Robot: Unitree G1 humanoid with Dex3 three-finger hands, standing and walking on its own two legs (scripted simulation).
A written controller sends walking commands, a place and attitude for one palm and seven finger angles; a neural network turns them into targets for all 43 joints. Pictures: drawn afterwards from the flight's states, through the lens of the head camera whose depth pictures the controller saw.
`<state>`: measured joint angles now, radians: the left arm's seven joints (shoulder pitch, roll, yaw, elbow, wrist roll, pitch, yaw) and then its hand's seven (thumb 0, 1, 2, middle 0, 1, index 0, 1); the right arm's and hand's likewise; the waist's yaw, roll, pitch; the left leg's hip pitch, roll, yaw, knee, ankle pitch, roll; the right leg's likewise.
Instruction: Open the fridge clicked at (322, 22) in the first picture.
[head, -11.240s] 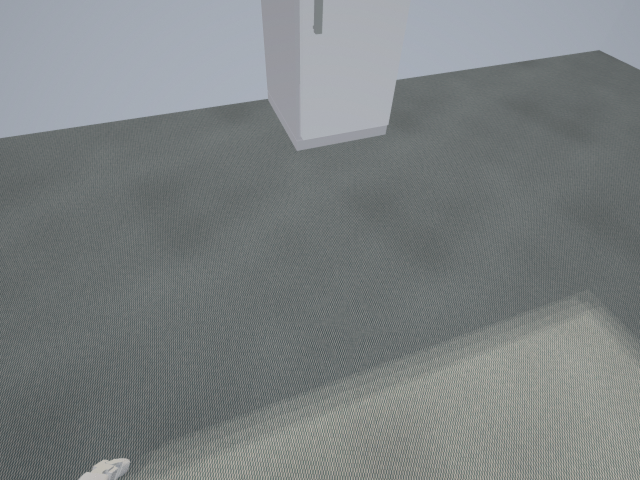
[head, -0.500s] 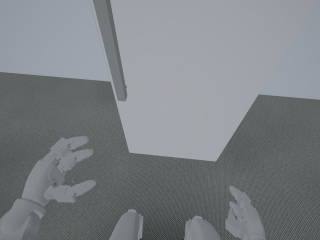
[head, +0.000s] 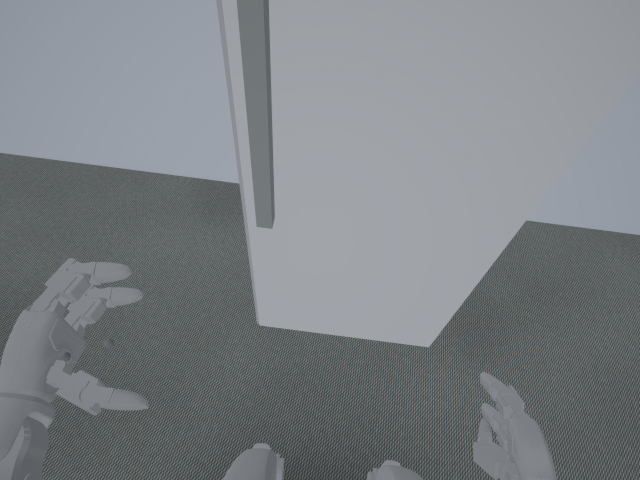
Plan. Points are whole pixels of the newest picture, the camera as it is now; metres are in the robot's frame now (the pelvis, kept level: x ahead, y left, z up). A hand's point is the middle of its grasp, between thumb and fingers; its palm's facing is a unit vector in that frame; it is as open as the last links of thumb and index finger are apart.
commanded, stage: raise the hand to about handle height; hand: left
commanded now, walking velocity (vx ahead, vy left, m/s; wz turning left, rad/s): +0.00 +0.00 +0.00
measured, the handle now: (261, 86) +0.55 +0.13 +0.19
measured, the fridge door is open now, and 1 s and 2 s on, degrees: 0 0 0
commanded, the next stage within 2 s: move the hooked fingers beside the handle in 0.84 s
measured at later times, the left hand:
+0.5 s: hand (94, 304) +0.28 +0.28 +0.07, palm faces -0.04 -1.00 -0.03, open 14.0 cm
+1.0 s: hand (109, 317) +0.27 +0.25 +0.08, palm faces -0.01 -1.00 -0.04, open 14.0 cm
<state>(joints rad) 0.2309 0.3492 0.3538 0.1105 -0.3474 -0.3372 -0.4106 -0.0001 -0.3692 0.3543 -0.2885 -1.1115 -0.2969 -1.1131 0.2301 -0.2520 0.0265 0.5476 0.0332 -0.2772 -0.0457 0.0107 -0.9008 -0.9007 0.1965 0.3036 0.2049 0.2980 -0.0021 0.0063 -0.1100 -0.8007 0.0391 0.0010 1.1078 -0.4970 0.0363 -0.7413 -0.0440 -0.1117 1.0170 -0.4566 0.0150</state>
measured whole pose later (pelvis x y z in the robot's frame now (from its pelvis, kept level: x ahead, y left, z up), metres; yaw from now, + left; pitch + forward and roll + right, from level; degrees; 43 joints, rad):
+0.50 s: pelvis +0.01 +0.01 +0.01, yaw -1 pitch +11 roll -4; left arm 0.07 0.44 0.43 0.31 -0.37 -0.24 -0.55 -0.01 -0.50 0.30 -0.29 -1.20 -0.30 -1.20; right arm 0.29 -0.28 0.04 0.55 0.03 -0.25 -0.05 0.01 -0.90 -0.90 0.20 0.30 0.21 0.30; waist -0.01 0.01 -0.10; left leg -0.74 0.04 0.02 1.02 -0.47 0.04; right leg -0.68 -0.04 -0.09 0.93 -0.42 0.02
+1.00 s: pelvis +0.00 -0.02 +0.01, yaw +0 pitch +10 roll -3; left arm 0.05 0.41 0.43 0.36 -0.37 -0.28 -0.54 -0.01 -0.50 0.30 -0.30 -1.20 -0.30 -1.20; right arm 0.27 -0.27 0.05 0.55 0.04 -0.24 -0.06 0.01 -0.90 -0.90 0.20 0.30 0.21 0.30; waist 0.00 0.02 -0.09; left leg -0.74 0.05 0.00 1.03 -0.46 0.01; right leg -0.70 -0.03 -0.11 0.96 -0.43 0.00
